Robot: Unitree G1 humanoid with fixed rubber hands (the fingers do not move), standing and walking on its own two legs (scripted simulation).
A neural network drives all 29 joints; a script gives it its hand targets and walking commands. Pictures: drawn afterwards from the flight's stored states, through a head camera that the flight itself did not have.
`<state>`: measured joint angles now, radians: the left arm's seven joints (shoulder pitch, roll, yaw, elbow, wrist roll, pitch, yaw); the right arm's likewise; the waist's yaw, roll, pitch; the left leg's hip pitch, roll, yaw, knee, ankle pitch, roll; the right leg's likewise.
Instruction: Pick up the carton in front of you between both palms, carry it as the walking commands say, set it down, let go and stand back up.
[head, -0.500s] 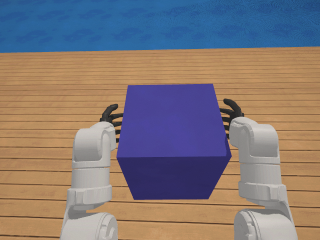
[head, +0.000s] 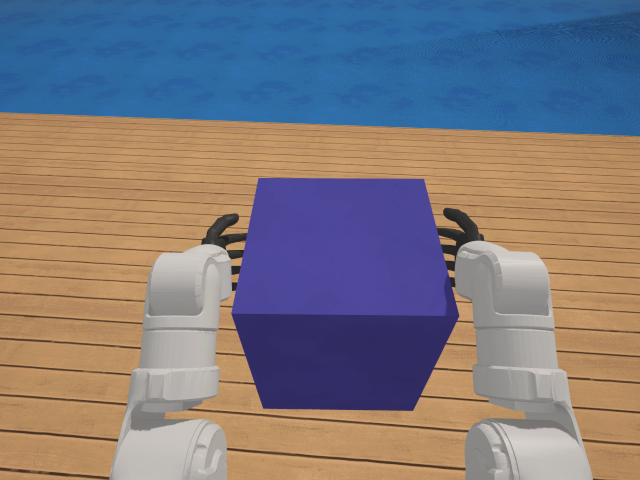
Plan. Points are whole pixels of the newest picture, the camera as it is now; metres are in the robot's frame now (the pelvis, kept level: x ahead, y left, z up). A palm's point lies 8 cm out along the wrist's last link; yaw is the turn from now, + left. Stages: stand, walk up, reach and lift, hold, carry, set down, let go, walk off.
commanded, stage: carry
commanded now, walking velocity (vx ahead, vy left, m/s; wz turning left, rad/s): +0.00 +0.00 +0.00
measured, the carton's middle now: (339, 299) +0.35 +0.00 +0.04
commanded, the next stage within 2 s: none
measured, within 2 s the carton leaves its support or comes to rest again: neither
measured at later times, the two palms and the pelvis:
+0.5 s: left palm (223, 240) +0.38 +0.15 +0.13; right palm (466, 241) +0.39 -0.15 +0.13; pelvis +0.04 +0.00 -0.01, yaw +0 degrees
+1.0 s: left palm (228, 171) +0.60 +0.19 +0.07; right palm (402, 174) +0.59 -0.11 +0.07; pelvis +0.24 +0.05 -0.03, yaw +0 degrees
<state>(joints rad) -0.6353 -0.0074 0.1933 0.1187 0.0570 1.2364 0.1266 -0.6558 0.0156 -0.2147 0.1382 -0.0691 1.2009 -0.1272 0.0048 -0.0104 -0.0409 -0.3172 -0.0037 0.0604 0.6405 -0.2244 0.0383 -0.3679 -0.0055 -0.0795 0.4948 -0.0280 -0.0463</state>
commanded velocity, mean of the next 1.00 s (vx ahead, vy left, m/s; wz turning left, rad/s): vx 0.43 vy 0.00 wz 0.00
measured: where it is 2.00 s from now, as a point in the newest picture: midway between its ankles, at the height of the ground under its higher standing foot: (327, 330)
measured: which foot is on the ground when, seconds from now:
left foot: down 0.00-0.48, up 0.50-0.76, down 0.78-1.00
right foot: down 0.00-0.78, up 0.80-1.00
